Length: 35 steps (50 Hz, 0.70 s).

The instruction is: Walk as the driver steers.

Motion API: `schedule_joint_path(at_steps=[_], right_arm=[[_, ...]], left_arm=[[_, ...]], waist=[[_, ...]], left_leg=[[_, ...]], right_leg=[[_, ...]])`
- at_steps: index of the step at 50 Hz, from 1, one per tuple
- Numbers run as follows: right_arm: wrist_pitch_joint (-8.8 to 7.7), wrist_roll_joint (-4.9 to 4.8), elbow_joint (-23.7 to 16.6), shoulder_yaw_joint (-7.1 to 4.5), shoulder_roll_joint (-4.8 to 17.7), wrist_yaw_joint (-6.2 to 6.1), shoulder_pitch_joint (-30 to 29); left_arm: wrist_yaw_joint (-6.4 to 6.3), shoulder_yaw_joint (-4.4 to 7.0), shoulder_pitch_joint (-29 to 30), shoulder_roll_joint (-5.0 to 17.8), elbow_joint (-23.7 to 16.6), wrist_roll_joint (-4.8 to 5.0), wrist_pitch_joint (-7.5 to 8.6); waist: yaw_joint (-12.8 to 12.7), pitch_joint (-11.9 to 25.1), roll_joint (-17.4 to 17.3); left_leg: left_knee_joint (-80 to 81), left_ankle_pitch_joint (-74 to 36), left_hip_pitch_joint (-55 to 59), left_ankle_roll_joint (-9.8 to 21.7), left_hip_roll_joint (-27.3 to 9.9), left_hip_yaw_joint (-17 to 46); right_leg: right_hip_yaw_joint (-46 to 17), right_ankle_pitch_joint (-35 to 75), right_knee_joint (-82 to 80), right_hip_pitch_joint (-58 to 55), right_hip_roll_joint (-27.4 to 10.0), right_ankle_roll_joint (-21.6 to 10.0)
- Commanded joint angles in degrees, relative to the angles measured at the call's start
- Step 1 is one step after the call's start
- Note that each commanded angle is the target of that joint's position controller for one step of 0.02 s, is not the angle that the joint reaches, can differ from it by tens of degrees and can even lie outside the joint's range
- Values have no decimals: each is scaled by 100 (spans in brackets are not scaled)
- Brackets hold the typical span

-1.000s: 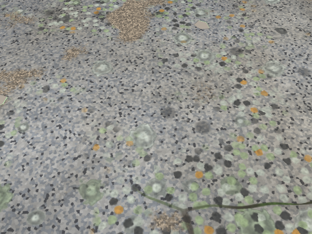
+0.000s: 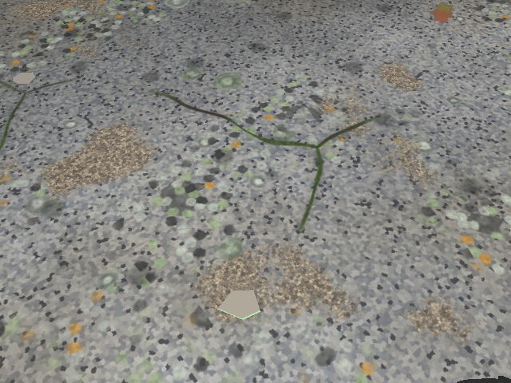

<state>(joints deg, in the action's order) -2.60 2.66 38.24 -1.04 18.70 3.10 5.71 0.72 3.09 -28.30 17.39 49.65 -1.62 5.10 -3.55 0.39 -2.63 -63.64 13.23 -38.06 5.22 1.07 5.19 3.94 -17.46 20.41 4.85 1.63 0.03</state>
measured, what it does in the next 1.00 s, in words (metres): walks ahead, turning right: left foot, then right foot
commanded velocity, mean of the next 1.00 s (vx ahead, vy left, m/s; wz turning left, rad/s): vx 1.00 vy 0.00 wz -0.72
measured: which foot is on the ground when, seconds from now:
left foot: up 0.00-0.16, down 0.18-0.64, up 0.66-1.00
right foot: down 0.00-0.18, up 0.20-0.62, down 0.64-1.00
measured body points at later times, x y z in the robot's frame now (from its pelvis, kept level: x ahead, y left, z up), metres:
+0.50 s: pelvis +0.46 -0.01 -0.01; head +0.48 -0.02 +0.44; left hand +0.74 +0.18 -0.09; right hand +0.33 -0.28 -0.13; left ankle +0.33 +0.11 -0.74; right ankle +0.60 -0.17 -0.67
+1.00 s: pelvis +0.90 -0.19 -0.01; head +0.93 -0.21 +0.44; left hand +1.09 +0.05 -0.13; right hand +0.96 -0.53 -0.05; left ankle +1.16 -0.20 -0.71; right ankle +0.72 -0.14 -0.74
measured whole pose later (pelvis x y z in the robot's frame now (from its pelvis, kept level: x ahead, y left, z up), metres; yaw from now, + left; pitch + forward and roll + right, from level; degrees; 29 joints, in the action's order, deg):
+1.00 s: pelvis +0.90 -0.19 -0.01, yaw -45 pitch +2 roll +0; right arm -3.5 1.6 32.7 1.9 15.3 1.0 -1.5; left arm 1.0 5.1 -26.0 19.6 46.2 0.0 3.0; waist -7.8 -1.6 0.7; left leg -32.1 0.3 -36.0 -2.6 -4.5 5.1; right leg -15.3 -23.3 19.6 -3.9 9.3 -7.9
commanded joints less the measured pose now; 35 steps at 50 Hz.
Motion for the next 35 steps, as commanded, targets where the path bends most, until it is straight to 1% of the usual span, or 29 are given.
schedule_joint_path(at_steps=[1,3,5,6,7,8,9,10,11,12,13,14,15,16,18,19,21,24,25,26,27,28,29,30,31,32,33,34,35], right_arm=[[-98,30,-713,111,141,122,-775],[-146,-30,-789,200,-15,199,-1072],[-152,-45,-719,151,131,130,-1011],[-162,-19,-654,88,270,50,-827],[-179,16,-488,-1,446,-46,-252],[-188,41,-132,-103,593,-145,853],[-196,125,122,-250,934,-271,1799],[-253,302,171,-372,1401,-362,2253],[-186,177,77,-405,1427,-358,2112],[-188,94,99,-337,943,-351,1500],[-241,33,154,-260,558,-334,1195],[-284,47,236,-241,412,-324,1070],[-328,5,321,-213,310,-338,1103],[-382,-48,432,-193,204,-325,1161],[-485,-180,632,-177,83,-302,1253],[-515,-200,703,-170,46,-301,1323],[-555,-173,770,-154,-12,-294,1260],[-583,-160,835,-190,205,-325,1270],[-577,-167,891,-198,282,-352,1381],[-577,-163,895,-221,448,-379,1440],[-539,-170,910,-252,610,-418,1580],[-462,-153,892,-298,802,-475,1649],[-353,-114,840,-352,988,-530,1539],[-240,-68,733,-406,1143,-561,1263],[-148,-29,621,-423,1161,-527,1029],[-160,-49,609,-373,761,-410,840],[-292,-89,-86,-180,242,-337,1527],[-457,-46,-262,-132,482,-360,991],[-548,-52,-283,-105,523,-352,715]], left_arm=[[47,42,424,493,-307,119,186],[67,80,309,692,-252,184,212],[76,136,203,994,-181,183,199],[57,158,136,1139,-135,187,193],[24,185,64,1287,-75,162,160],[-18,198,145,1351,-62,147,101],[-23,137,209,1117,-147,131,90],[-13,-58,-204,88,-368,140,90],[-6,-32,-402,280,-540,358,38],[-33,46,306,586,-572,262,-32],[16,18,649,491,-596,190,-59],[68,11,730,390,-553,162,-115],[118,11,652,298,-531,90,-208],[162,2,666,187,-529,45,-316],[231,-9,1138,49,-729,19,-467],[268,-21,1410,18,-848,-1,-502],[337,-79,1906,-41,-1087,15,-505],[455,-149,2530,39,-1335,54,-475],[487,-168,2734,52,-1378,44,-467],[500,-175,2794,90,-1403,37,-460],[491,-151,2706,193,-1355,44,-451],[461,-116,2409,321,-1269,53,-447],[414,-52,1786,492,-1118,60,-446],[355,71,732,731,-838,60,-447],[236,244,-473,991,-443,60,-430],[89,450,-316,1281,-412,245,-513],[88,549,416,2071,-678,-25,-609],[47,582,365,1912,-925,42,-623],[-27,503,454,1535,-786,56,-574]], waist=[[397,-733,538],[321,-766,569],[396,-635,546],[504,-366,599],[797,105,723],[1350,664,758],[1733,1208,633],[1312,2022,-913],[1136,2685,-1316],[993,1459,-488],[879,664,-168],[699,317,-50],[512,150,-119],[394,13,-185],[298,-299,-137],[307,-397,-140],[240,-578,-182],[220,-765,87],[263,-858,194],[226,-796,149],[170,-628,45],[-21,-371,-125],[-397,-19,-287],[-946,487,-381],[-1406,959,-176],[-1225,669,950],[-48,1196,2043],[-483,1683,792],[-234,623,109]], left_leg=[[1533,-925,-154,-104,-365,-401],[2317,-1539,1091,-75,-299,-755],[2691,-1449,1496,-28,-134,-810],[2826,-1164,1824,9,39,-849],[2905,-730,2507,51,214,-813],[3090,-537,3704,72,270,-776],[2982,44,5116,88,-425,-193],[3358,1967,6335,203,-2237,2096],[4631,2825,6272,525,-2820,4342],[4779,2854,5428,464,-2402,3426],[4787,1856,4594,427,-2170,2479],[4930,981,4031,347,-1956,1841],[5055,515,3593,309,-1825,1321],[5187,211,3322,266,-1764,925],[5466,-434,3265,157,-1682,210],[5554,-854,3288,93,-1610,-161],[5687,-1640,3122,-14,-1317,-1003],[5887,-2521,3054,-218,-1096,-1819],[5889,-3161,3174,-301,-1060,-2016],[5703,-4304,3375,-357,-1122,-2123],[5302,-5658,3741,-442,-1160,-2173],[4729,-6814,4059,-495,-1249,-2168],[3838,-7555,4142,-498,-1376,-2124],[2517,-7818,3900,-425,-1525,-2001],[652,-6827,3160,-328,-1464,-1859],[-1804,-1436,1701,-455,-292,-1820],[-3717,1563,-820,-788,313,-1022],[-3624,1163,-1334,-680,68,7],[-2849,831,-1384,-616,-259,91]], right_leg=[[-931,1441,-1718,634,-1102,-861],[-859,2269,-2165,1150,-1163,-906],[-767,3674,-1853,557,-1261,-904],[-704,4930,-1315,148,-1264,-859],[-679,5810,-371,-100,-1265,-783],[-617,5765,1047,163,-1124,-686],[-592,4389,2704,1241,-833,-619],[-578,-553,4943,2673,-212,-612],[-931,-812,6063,3376,13,-679],[-906,-89,6062,3855,-381,-705],[-832,270,5708,3872,-569,-668],[-823,346,5525,3685,-709,-605],[-829,344,5434,3478,-809,-544],[-816,313,5346,3378,-897,-493],[-751,417,5147,3753,-1038,-432],[-653,660,5066,3939,-1050,-410],[-402,1307,4568,3967,-970,-415],[113,2158,3135,3389,-750,-608],[384,2294,2712,3165,-582,-701],[575,2364,2401,2817,-376,-823],[784,2252,2267,2548,-117,-913],[900,1959,2221,2195,112,-996],[872,1585,2236,1550,288,-1095],[683,1194,2283,478,403,-1270],[272,786,1932,-927,466,-1456],[-608,470,1428,-1674,94,-1639],[-3891,709,802,-3058,-1354,-2843],[-5093,-531,-262,-3097,-1693,-3026],[-4912,-768,-744,-2014,-1646,-2659]])
Velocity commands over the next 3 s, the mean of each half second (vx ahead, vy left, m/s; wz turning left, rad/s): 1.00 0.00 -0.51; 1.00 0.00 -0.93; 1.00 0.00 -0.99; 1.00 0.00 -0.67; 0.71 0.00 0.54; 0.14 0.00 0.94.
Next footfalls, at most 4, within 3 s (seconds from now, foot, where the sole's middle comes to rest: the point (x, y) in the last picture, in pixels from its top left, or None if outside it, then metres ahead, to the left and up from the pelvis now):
0.18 left None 0.37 0.11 -0.77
0.64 right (340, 298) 0.75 -0.16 -0.77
1.04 left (357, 186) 1.19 -0.24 -0.77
1.52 right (486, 185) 1.22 -0.68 -0.77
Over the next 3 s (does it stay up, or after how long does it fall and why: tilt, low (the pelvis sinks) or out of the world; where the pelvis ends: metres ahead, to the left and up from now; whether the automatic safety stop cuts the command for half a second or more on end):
stays up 1.35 -1.53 0.00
